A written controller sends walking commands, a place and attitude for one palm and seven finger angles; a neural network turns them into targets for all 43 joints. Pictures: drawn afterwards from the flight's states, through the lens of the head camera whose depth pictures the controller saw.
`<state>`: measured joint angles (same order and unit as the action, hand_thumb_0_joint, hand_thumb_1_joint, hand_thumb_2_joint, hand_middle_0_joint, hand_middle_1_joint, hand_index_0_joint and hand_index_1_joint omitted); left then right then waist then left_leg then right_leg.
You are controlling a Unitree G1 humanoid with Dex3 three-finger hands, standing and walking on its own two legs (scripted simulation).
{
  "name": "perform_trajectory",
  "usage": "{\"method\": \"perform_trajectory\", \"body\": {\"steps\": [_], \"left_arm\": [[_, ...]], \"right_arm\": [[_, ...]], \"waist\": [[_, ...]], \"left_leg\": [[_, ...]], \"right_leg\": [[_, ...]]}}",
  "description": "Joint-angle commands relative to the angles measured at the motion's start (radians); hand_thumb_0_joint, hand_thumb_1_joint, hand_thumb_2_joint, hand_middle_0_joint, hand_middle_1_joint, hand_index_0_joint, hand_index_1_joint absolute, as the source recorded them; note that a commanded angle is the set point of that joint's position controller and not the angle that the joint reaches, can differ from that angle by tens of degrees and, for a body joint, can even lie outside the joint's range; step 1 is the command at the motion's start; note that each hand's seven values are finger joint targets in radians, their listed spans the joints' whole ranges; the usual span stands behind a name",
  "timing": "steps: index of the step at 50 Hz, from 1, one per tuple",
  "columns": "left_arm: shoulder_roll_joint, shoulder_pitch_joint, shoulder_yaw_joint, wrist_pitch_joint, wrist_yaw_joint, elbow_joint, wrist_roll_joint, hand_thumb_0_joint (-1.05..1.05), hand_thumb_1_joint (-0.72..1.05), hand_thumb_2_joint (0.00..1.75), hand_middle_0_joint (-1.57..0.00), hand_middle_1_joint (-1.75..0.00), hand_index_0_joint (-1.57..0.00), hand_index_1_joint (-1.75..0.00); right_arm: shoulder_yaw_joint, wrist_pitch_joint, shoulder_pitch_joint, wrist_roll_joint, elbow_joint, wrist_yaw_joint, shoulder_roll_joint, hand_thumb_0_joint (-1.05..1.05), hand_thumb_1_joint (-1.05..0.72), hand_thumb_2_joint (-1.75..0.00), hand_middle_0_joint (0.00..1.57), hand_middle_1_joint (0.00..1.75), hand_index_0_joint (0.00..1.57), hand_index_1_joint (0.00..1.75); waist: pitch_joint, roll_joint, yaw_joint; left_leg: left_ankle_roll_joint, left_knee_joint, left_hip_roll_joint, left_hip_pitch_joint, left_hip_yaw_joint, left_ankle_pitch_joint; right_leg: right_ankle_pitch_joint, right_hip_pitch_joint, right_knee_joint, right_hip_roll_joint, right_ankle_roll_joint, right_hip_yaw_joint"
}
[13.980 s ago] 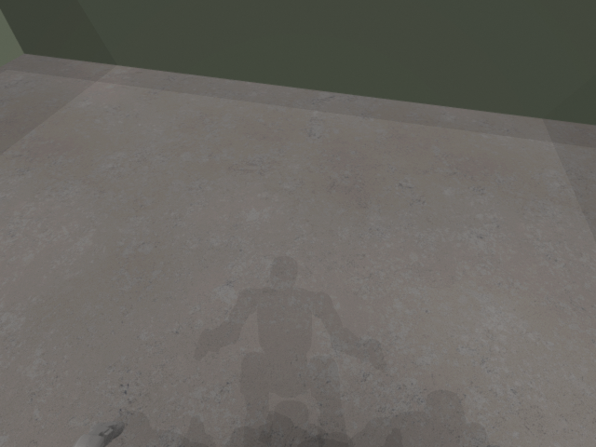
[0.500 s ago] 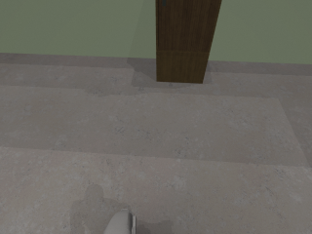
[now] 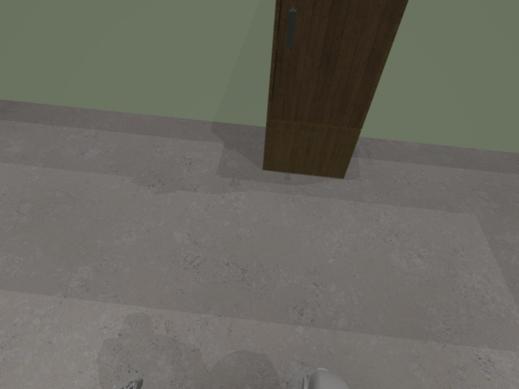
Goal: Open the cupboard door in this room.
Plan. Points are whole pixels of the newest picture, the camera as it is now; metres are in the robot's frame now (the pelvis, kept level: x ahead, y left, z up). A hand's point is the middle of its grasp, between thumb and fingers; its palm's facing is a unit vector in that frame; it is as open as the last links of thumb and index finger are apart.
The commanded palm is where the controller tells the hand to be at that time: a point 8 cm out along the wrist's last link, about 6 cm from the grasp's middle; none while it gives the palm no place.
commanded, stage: stand and wait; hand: left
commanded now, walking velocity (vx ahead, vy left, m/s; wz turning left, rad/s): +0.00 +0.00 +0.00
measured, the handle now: (291, 26) +1.28 -0.05 +0.02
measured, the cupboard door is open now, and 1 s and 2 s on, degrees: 0 0 0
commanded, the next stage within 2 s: look at it before walking up in 0.46 s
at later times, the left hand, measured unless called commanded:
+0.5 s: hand out of the picture +0.08 +0.15 -0.18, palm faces +0.08 -0.98 -0.20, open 7.2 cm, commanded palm none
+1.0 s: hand out of the picture +0.03 +0.14 -0.18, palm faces +0.05 -0.99 -0.15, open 7.4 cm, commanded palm none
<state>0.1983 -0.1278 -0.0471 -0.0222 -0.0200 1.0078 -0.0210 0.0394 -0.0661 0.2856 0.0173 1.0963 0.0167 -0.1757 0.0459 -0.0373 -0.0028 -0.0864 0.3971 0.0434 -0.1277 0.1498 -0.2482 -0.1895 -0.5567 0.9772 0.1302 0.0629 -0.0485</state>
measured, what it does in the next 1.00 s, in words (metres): steps on the spot: right foot, then left foot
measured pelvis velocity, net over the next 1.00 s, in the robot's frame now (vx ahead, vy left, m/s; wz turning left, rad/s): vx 0.07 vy -0.01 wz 0.00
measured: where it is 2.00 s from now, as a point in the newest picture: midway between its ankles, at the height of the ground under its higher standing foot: (271, 381)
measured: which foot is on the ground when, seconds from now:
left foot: down 0.00-0.16, up 0.18-0.42, down 0.44-1.00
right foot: up 0.00-0.12, down 0.14-1.00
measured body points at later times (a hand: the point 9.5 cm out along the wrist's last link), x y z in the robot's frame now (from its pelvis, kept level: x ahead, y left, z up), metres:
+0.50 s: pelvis +0.06 -0.03 -0.01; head +0.05 -0.03 +0.44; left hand +0.08 +0.20 -0.16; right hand +0.06 -0.24 -0.17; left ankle +0.05 +0.10 -0.74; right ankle +0.11 -0.13 -0.74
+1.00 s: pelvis +0.07 -0.01 +0.00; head +0.07 -0.01 +0.45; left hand +0.03 +0.20 -0.16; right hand +0.05 -0.21 -0.16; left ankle +0.05 +0.10 -0.74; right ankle +0.11 -0.13 -0.74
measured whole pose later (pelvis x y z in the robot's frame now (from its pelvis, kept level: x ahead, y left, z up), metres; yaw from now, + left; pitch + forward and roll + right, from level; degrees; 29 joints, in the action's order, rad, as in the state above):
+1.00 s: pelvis +0.07 -0.01 +0.00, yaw +0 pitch -2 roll +0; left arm 0.11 -0.33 0.01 -0.01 -0.04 1.18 -0.01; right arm 0.00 -0.02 0.31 0.01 1.16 0.02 -0.10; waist 0.04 0.00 0.01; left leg 0.00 0.41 -0.03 -0.12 0.11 -0.25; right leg -0.16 -0.22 0.42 0.06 0.01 -0.09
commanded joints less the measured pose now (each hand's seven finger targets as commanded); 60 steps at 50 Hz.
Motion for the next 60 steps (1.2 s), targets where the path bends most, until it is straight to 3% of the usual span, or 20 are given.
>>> {"method": "perform_trajectory", "body": {"steps": [1, 4, 6, 7, 8, 9, 10, 11, 14, 17, 19, 20, 21, 22, 23, 26, 31, 45, 58, 60], "left_arm": [[0.007, -0.075, 0.016, 0.018, 0.001, -0.009, 0.000, 0.00, 0.90, 0.90, -0.20, -0.30, -0.20, -0.30], [0.006, -0.059, 0.022, 0.012, -0.003, -0.012, 0.001, 0.00, 0.90, 0.90, -0.20, -0.30, -0.20, -0.30], [0.030, -0.121, 0.019, 0.000, -0.005, 0.011, 0.002, 0.00, 0.90, 0.90, -0.20, -0.30, -0.20, -0.30], [0.065, -0.177, 0.014, -0.013, -0.008, 0.031, 0.000, 0.00, 0.90, 0.90, -0.20, -0.30, -0.20, -0.30], [0.115, -0.215, 0.009, -0.023, -0.015, 0.049, 0.000, 0.00, 0.90, 0.90, -0.20, -0.30, -0.20, -0.30], [0.141, -0.229, 0.012, -0.025, -0.014, 0.059, 0.009, 0.00, 0.90, 0.90, -0.20, -0.30, -0.20, -0.30], [0.133, -0.211, 0.008, -0.029, -0.014, 0.058, 0.012, 0.00, 0.90, 0.90, -0.20, -0.30, -0.20, -0.30], [0.115, -0.167, 0.009, -0.027, -0.018, 0.055, 0.012, 0.00, 0.90, 0.90, -0.20, -0.30, -0.20, -0.30], [0.073, -0.093, 0.010, -0.016, -0.020, 0.043, 0.007, 0.00, 0.90, 0.90, -0.20, -0.30, -0.20, -0.30], [0.076, -0.067, 0.008, -0.005, -0.019, 0.044, 0.009, 0.00, 0.90, 0.90, -0.20, -0.30, -0.20, -0.30], [0.076, -0.059, 0.007, 0.002, -0.016, 0.051, 0.013, 0.00, 0.90, 0.90, -0.20, -0.30, -0.20, -0.30], [0.069, -0.052, 0.007, 0.006, -0.014, 0.052, 0.015, 0.00, 0.90, 0.90, -0.20, -0.30, -0.20, -0.30], [0.056, -0.060, 0.012, 0.010, -0.012, 0.055, 0.017, 0.00, 0.90, 0.90, -0.20, -0.30, -0.20, -0.30], [0.039, -0.074, 0.014, 0.014, -0.010, 0.055, 0.020, 0.00, 0.90, 0.90, -0.20, -0.30, -0.20, -0.30], [0.035, -0.089, 0.014, 0.017, -0.008, 0.058, 0.019, 0.00, 0.90, 0.90, -0.20, -0.30, -0.20, -0.30], [0.044, -0.135, 0.017, 0.021, -0.008, 0.090, 0.012, 0.00, 0.90, 0.90, -0.20, -0.30, -0.20, -0.30], [0.033, -0.199, 0.033, 0.011, -0.011, 0.121, 0.015, 0.00, 0.90, 0.90, -0.20, -0.30, -0.20, -0.30], [0.000, -0.268, 0.043, 0.004, -0.019, 0.143, 0.011, 0.00, 0.90, 0.90, -0.20, -0.30, -0.20, -0.30], [0.002, -0.261, 0.040, 0.004, -0.024, 0.132, 0.010, 0.00, 0.90, 0.90, -0.20, -0.30, -0.20, -0.30], [0.001, -0.248, 0.034, 0.009, -0.019, 0.133, 0.011, 0.00, 0.90, 0.90, -0.20, -0.30, -0.20, -0.30]], "right_arm": [[0.015, -0.005, 0.069, 0.002, -0.027, 0.011, -0.095, 0.00, -0.90, -0.90, 0.20, 0.30, 0.20, 0.30], [0.015, 0.010, 0.085, 0.006, -0.008, 0.017, -0.096, 0.00, -0.90, -0.90, 0.20, 0.30, 0.20, 0.30], [0.012, 0.017, 0.091, 0.001, 0.002, 0.018, -0.087, 0.00, -0.90, -0.90, 0.20, 0.30, 0.20, 0.30], [0.005, 0.015, 0.111, -0.003, 0.006, 0.017, -0.061, 0.00, -0.90, -0.90, 0.20, 0.30, 0.20, 0.30], [-0.002, 0.016, 0.134, -0.010, 0.001, 0.014, -0.022, 0.00, -0.90, -0.90, 0.20, 0.30, 0.20, 0.30], [-0.004, 0.028, 0.149, -0.013, 0.003, 0.013, -0.019, 0.00, -0.90, -0.90, 0.20, 0.30, 0.20, 0.30], [-0.006, 0.045, 0.137, -0.014, 0.003, 0.018, -0.013, 0.00, -0.90, -0.90, 0.20, 0.30, 0.20, 0.30], [-0.006, 0.054, 0.122, -0.014, 0.006, 0.019, -0.023, 0.00, -0.90, -0.90, 0.20, 0.30, 0.20, 0.30], [-0.007, 0.066, 0.115, -0.014, 0.033, 0.016, 0.017, 0.00, -0.90, -0.90, 0.20, 0.30, 0.20, 0.30], [-0.010, 0.076, 0.135, -0.007, 0.045, 0.010, 0.032, 0.00, -0.90, -0.90, 0.20, 0.30, 0.20, 0.30], [-0.007, 0.077, 0.141, -0.005, 0.051, 0.009, 0.022, 0.00, -0.90, -0.90, 0.20, 0.30, 0.20, 0.30], [-0.007, 0.072, 0.154, -0.004, 0.059, 0.008, 0.011, 0.00, -0.90, -0.90, 0.20, 0.30, 0.20, 0.30], [-0.005, 0.068, 0.151, -0.003, 0.062, 0.007, -0.006, 0.00, -0.90, -0.90, 0.20, 0.30, 0.20, 0.30], [-0.005, 0.061, 0.133, 0.001, 0.055, 0.011, -0.024, 0.00, -0.90, -0.90, 0.20, 0.30, 0.20, 0.30], [-0.007, 0.059, 0.099, 0.001, 0.043, 0.013, -0.040, 0.00, -0.90, -0.90, 0.20, 0.30, 0.20, 0.30], [-0.010, 0.056, 0.037, -0.005, 0.027, 0.009, -0.035, 0.00, -0.90, -0.90, 0.20, 0.30, 0.20, 0.30], [-0.014, 0.052, 0.062, -0.008, 0.027, 0.014, -0.031, 0.00, -0.90, -0.90, 0.20, 0.30, 0.20, 0.30], [-0.017, 0.044, 0.089, -0.012, 0.035, 0.017, -0.027, 0.00, -0.90, -0.90, 0.20, 0.30, 0.20, 0.30], [-0.017, 0.037, 0.108, -0.012, 0.046, 0.018, -0.014, 0.00, -0.90, -0.90, 0.20, 0.30, 0.20, 0.30], [-0.013, 0.041, 0.117, -0.007, 0.052, 0.022, -0.017, 0.00, -0.90, -0.90, 0.20, 0.30, 0.20, 0.30]], "waist": [[-0.008, 0.150, 0.004], [-0.005, 0.156, -0.001], [-0.006, 0.099, 0.033], [-0.053, 0.018, 0.047], [-0.095, -0.109, 0.036], [-0.097, -0.153, 0.025], [-0.117, -0.199, 0.030], [-0.104, -0.208, 0.020], [-0.061, -0.072, -0.006], [-0.055, -0.061, -0.014], [-0.029, -0.087, -0.020], [-0.026, -0.071, -0.028], [-0.007, -0.010, -0.023], [0.012, 0.062, -0.011], [0.045, 0.068, 0.007], [0.087, 0.109, 0.029], [0.053, 0.084, 0.018], [0.048, 0.020, 0.010], [0.059, 0.042, 0.013], [0.064, 0.043, 0.010]], "left_leg": [[-0.047, -0.061, -0.275, 0.010, -0.150, 0.770], [-0.039, -0.008, -0.282, 0.031, -0.165, 0.717], [0.007, 0.073, -0.251, -0.016, -0.159, 0.587], [0.045, 0.150, -0.207, -0.075, -0.140, 0.440], [0.085, 0.228, -0.138, -0.192, -0.098, 0.112], [0.110, 0.294, -0.075, -0.221, -0.083, -0.250], [0.116, 0.375, -0.089, -0.196, -0.109, -0.358], [0.114, 0.415, -0.107, -0.186, -0.136, -0.351], [0.114, 0.361, -0.115, -0.137, -0.133, -0.251], [0.119, 0.257, -0.111, -0.084, -0.100, -0.138], [0.122, 0.149, -0.117, -0.026, -0.090, -0.065], [0.118, 0.075, -0.124, 0.018, -0.098, -0.005], [0.110, 0.032, -0.145, 0.032, -0.135, 0.014], [0.094, -0.031, -0.189, -0.029, -0.178, -0.006], [0.086, -0.071, -0.211, -0.118, -0.193, -0.067], [0.091, -0.124, -0.191, -0.199, -0.188, -0.121], [0.087, -0.115, -0.177, -0.105, -0.155, -0.042], [0.072, -0.112, -0.172, -0.076, -0.145, -0.006], [0.068, -0.109, -0.174, -0.090, -0.141, 0.047], [0.072, -0.093, -0.177, -0.072, -0.124, -0.022]], "right_leg": [[-0.015, 0.119, -0.190, -0.022, -0.008, -0.019], [-0.041, 0.215, -0.346, -0.048, -0.022, -0.037], [0.102, 0.351, -0.518, -0.043, -0.025, -0.033], [0.323, 0.481, -0.564, 0.010, -0.037, 0.023], [0.615, 0.598, -0.539, 0.164, -0.098, 0.184], [0.772, 0.597, -0.570, 0.264, -0.195, 0.228], [0.788, 0.559, -0.606, 0.277, -0.253, 0.247], [0.726, 0.512, -0.622, 0.253, -0.259, 0.223], [0.449, 0.395, -0.655, 0.184, -0.228, 0.135], [0.170, 0.329, -0.688, 0.127, -0.191, 0.090], [-0.033, 0.260, -0.701, 0.100, -0.163, 0.084], [-0.116, 0.223, -0.690, 0.081, -0.139, 0.075], [-0.175, 0.184, -0.666, 0.045, -0.110, 0.058], [-0.153, 0.215, -0.650, 0.006, -0.084, 0.041], [-0.132, 0.277, -0.658, -0.012, -0.068, 0.030], [-0.087, 0.358, -0.650, -0.010, -0.056, 0.028], [-0.021, 0.356, -0.668, 0.002, -0.059, 0.033], [0.020, 0.341, -0.645, 0.002, -0.058, 0.035], [0.069, 0.357, -0.617, 0.002, -0.061, 0.032], [0.027, 0.327, -0.613, -0.010, -0.064, 0.048]]}}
